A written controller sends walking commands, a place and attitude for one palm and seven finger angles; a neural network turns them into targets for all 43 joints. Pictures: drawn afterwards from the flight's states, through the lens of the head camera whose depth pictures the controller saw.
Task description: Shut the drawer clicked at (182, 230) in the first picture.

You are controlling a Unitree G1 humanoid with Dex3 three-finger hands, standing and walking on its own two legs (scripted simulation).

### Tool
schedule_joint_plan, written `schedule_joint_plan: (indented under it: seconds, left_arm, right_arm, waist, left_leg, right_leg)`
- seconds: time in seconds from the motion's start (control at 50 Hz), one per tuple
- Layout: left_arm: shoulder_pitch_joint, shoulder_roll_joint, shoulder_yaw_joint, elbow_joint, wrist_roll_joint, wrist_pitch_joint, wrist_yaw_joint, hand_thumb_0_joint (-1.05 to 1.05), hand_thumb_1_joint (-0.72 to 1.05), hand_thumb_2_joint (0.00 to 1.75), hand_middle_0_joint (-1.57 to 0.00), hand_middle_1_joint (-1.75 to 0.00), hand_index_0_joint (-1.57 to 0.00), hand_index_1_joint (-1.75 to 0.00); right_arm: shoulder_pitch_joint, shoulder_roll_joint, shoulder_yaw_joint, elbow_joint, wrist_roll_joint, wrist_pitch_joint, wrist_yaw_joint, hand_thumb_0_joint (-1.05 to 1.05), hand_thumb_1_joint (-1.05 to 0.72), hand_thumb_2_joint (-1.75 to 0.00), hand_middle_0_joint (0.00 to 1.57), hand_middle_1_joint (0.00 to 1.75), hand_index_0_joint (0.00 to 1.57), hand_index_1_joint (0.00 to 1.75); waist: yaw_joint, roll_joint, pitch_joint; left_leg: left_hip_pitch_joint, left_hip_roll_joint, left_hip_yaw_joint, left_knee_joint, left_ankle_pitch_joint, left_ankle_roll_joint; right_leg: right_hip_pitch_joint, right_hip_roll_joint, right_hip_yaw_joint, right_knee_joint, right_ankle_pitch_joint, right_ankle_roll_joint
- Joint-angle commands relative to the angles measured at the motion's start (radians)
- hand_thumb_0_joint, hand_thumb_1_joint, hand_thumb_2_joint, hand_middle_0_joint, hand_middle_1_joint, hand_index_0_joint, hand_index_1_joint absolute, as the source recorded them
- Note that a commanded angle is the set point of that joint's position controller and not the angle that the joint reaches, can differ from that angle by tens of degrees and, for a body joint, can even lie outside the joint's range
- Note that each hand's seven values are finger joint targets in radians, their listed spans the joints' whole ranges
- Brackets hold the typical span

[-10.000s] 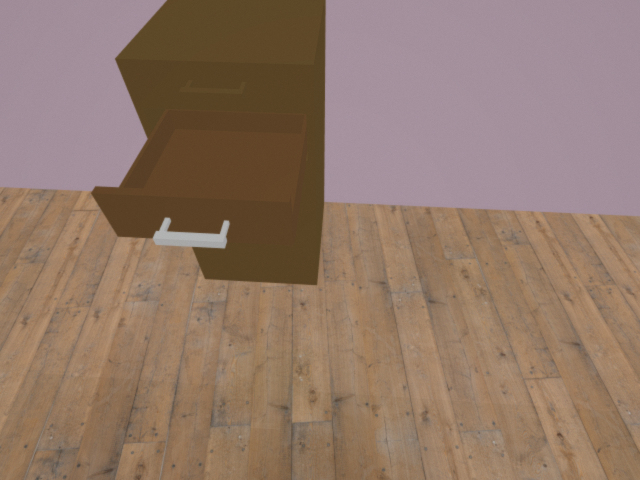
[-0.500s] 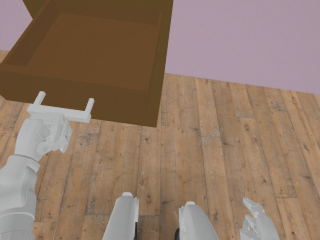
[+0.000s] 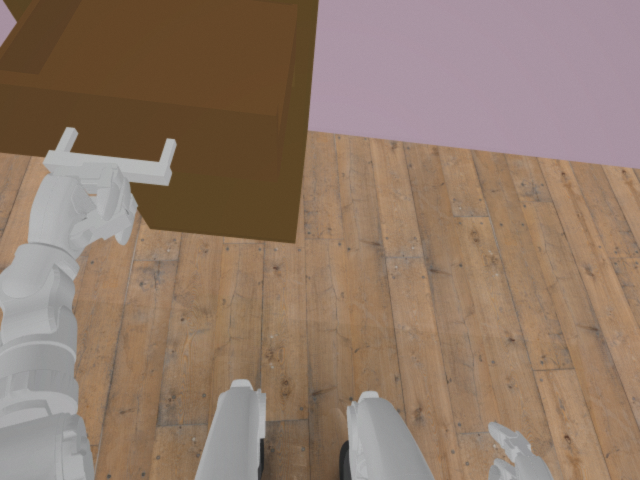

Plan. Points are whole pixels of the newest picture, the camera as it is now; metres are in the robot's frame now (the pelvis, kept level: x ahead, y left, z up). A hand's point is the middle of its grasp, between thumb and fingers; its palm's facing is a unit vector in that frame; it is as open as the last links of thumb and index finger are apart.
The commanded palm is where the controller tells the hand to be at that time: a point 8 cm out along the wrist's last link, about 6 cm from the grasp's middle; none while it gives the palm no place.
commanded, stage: push the drawer shut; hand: left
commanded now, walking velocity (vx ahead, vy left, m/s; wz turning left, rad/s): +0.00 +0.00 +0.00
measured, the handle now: (114, 154) +0.49 +0.26 +0.04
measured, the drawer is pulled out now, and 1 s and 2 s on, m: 0.20 0.09 0.00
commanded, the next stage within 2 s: none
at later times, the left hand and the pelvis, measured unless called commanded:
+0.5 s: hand (136, 179) +0.46 +0.23 +0.04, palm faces -0.08 -1.00 -0.04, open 3.2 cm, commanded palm +0.46 +0.27 +0.04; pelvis +0.00 +0.00 +0.00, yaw +0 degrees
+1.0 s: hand (151, 139) +0.52 +0.23 +0.04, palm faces -0.08 -1.00 -0.05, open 3.4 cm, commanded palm +0.53 +0.25 +0.04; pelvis -0.01 +0.00 -0.02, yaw -2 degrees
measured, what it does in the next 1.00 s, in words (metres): stands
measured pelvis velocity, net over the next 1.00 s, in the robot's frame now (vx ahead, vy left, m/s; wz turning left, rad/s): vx -0.01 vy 0.00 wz -0.03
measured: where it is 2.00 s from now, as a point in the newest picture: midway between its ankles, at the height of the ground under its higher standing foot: outside the picture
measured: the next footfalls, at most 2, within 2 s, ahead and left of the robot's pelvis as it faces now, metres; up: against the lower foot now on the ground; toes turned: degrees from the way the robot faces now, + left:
none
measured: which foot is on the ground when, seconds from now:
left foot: down 0.00-1.00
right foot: down 0.00-1.00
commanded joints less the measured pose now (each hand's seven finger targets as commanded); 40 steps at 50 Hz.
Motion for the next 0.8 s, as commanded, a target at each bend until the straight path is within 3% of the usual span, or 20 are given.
schedule_joint_plan:
  seconds: [0.0,0.08,0.18,0.24,0.36,0.4,0.48,0.52,0.66,0.68,0.72,0.78]
  left_arm:
    - [-0.351,0.263,0.069,-0.187,-0.019,-0.066,0.007,0.00,0.90,0.90,-1.40,-1.60,-1.40,-1.60]
    - [-0.406,0.270,0.068,-0.147,-0.014,-0.067,0.008,0.00,0.90,0.90,-1.40,-1.60,-1.40,-1.60]
    - [-0.455,0.300,0.089,-0.140,-0.006,-0.079,0.011,0.00,0.90,0.90,-1.40,-1.60,-1.40,-1.60]
    - [-0.468,0.270,0.063,-0.124,0.001,-0.080,0.012,0.00,0.90,0.90,-1.40,-1.60,-1.40,-1.60]
    - [-0.568,0.299,0.068,-0.048,0.021,-0.091,0.021,0.00,0.90,0.90,-1.40,-1.60,-1.40,-1.60]
    - [-0.613,0.316,0.073,-0.035,0.026,-0.097,0.020,0.00,0.90,0.90,-1.40,-1.60,-1.40,-1.60]
    - [-0.666,0.368,0.099,0.007,0.035,-0.102,0.017,0.00,0.90,0.90,-1.40,-1.60,-1.40,-1.60]
    - [-0.686,0.364,0.089,0.033,0.041,-0.099,0.014,0.00,0.90,0.90,-1.40,-1.60,-1.40,-1.60]
    - [-0.808,0.373,0.061,0.052,0.065,-0.087,0.032,0.00,0.90,0.90,-1.40,-1.60,-1.40,-1.60]
    - [-0.805,0.385,0.073,0.062,0.068,-0.087,0.036,0.00,0.90,0.90,-1.40,-1.60,-1.40,-1.60]
    - [-0.855,0.372,0.045,0.081,0.080,-0.078,0.045,0.00,0.90,0.90,-1.40,-1.60,-1.40,-1.60]
    - [-0.890,0.411,0.065,0.105,0.090,-0.071,0.056,0.00,0.90,0.90,-1.40,-1.60,-1.40,-1.60]
  right_arm:
    - [0.087,-0.177,-0.077,-0.083,0.003,-0.020,-0.006,0.00,-0.90,-0.90,0.20,0.30,0.20,0.30]
    - [0.104,-0.179,-0.077,-0.072,0.003,-0.009,-0.004,0.00,-0.90,-0.90,0.20,0.30,0.20,0.30]
    - [0.121,-0.179,-0.079,-0.062,-0.001,0.002,0.000,0.00,-0.90,-0.90,0.20,0.30,0.20,0.30]
    - [0.122,-0.176,-0.081,-0.056,-0.002,0.009,0.004,0.00,-0.90,-0.90,0.20,0.30,0.20,0.30]
    - [0.133,-0.178,-0.076,-0.040,-0.004,0.021,0.004,0.00,-0.90,-0.90,0.20,0.30,0.20,0.30]
    - [0.138,-0.180,-0.074,-0.036,-0.007,0.022,0.003,0.00,-0.90,-0.90,0.20,0.30,0.20,0.30]
    - [0.148,-0.185,-0.070,-0.032,-0.011,0.029,0.002,0.00,-0.90,-0.90,0.20,0.30,0.20,0.30]
    - [0.146,-0.187,-0.068,-0.031,-0.011,0.036,0.004,0.00,-0.90,-0.90,0.20,0.30,0.20,0.30]
    - [0.161,-0.194,-0.062,-0.023,-0.019,0.047,0.005,0.00,-0.90,-0.90,0.20,0.30,0.20,0.30]
    - [0.166,-0.194,-0.060,-0.027,-0.019,0.048,0.005,0.00,-0.90,-0.90,0.20,0.30,0.20,0.30]
    - [0.168,-0.196,-0.058,-0.016,-0.021,0.053,0.005,0.00,-0.90,-0.90,0.20,0.30,0.20,0.30]
    - [0.180,-0.199,-0.052,-0.016,-0.023,0.054,0.005,0.00,-0.90,-0.90,0.20,0.30,0.20,0.30]
  waist:
    - [-0.006,0.124,-0.470]
    - [-0.022,0.113,-0.453]
    - [-0.021,0.124,-0.493]
    - [-0.027,0.137,-0.492]
    - [-0.050,0.118,-0.464]
    - [-0.051,0.147,-0.481]
    - [-0.058,0.143,-0.501]
    - [-0.060,0.155,-0.505]
    - [-0.091,0.189,-0.525]
    - [-0.085,0.204,-0.523]
    - [-0.108,0.204,-0.508]
    - [-0.113,0.189,-0.511]
  left_leg:
    - [0.488,-0.012,-0.004,-0.172,0.211,0.034]
    - [0.474,-0.012,-0.004,-0.162,0.222,0.038]
    - [0.493,-0.011,-0.005,-0.151,0.268,0.038]
    - [0.511,-0.008,-0.004,-0.155,0.268,0.035]
    - [0.467,-0.008,-0.002,-0.142,0.228,0.042]
    - [0.484,-0.007,-0.009,-0.137,0.245,0.040]
    - [0.462,-0.009,-0.010,-0.119,0.244,0.045]
    - [0.469,-0.008,-0.013,-0.120,0.238,0.042]
    - [0.486,-0.003,-0.029,-0.115,0.219,0.043]
    - [0.490,-0.005,-0.034,-0.117,0.220,0.041]
    - [0.480,-0.001,-0.035,-0.114,0.189,0.044]
    - [0.446,-0.004,-0.035,-0.109,0.170,0.048]
  right_leg:
    - [0.089,0.014,-0.011,-0.198,0.186,-0.055]
    - [0.082,0.017,-0.011,-0.196,0.199,-0.054]
    - [0.096,0.018,-0.009,-0.188,0.233,-0.055]
    - [0.082,0.014,-0.010,-0.196,0.231,-0.052]
    - [0.067,0.018,-0.005,-0.197,0.206,-0.050]
    - [0.049,0.018,-0.009,-0.185,0.213,-0.053]
    - [0.051,0.022,-0.009,-0.173,0.212,-0.055]
    - [0.038,0.020,-0.010,-0.174,0.203,-0.054]
    - [-0.012,0.021,-0.016,-0.166,0.185,-0.054]
    - [-0.023,0.023,-0.020,-0.158,0.181,-0.058]
    - [-0.048,0.021,-0.018,-0.165,0.164,-0.054]
    - [-0.039,0.024,-0.017,-0.162,0.154,-0.054]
